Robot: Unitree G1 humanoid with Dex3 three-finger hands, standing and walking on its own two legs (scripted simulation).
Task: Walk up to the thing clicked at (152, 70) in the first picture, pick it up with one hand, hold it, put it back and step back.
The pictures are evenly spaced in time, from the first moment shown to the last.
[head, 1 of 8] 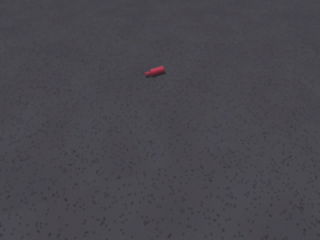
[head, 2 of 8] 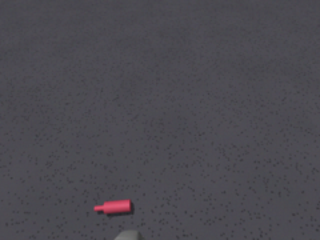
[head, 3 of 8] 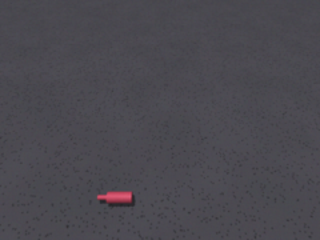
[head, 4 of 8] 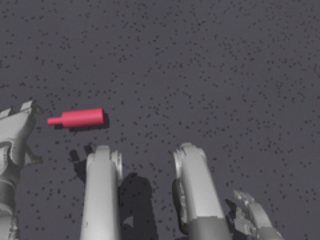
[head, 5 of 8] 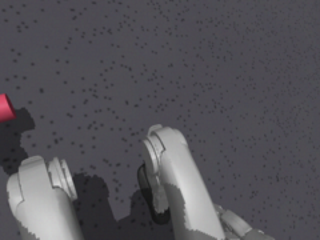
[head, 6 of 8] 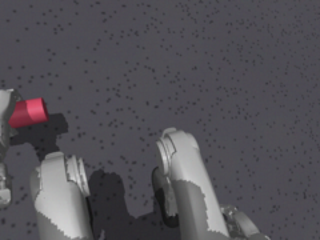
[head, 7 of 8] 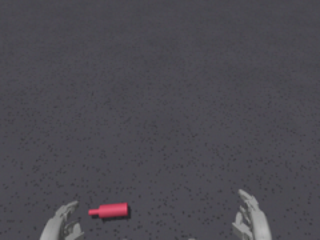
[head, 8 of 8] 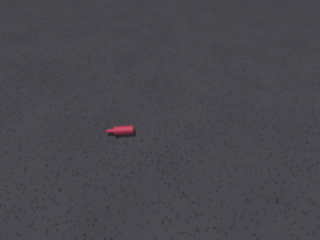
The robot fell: no
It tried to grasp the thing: yes
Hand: left
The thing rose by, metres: 0.69
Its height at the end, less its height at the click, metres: +0.00
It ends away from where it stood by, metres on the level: 0.01
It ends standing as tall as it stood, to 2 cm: yes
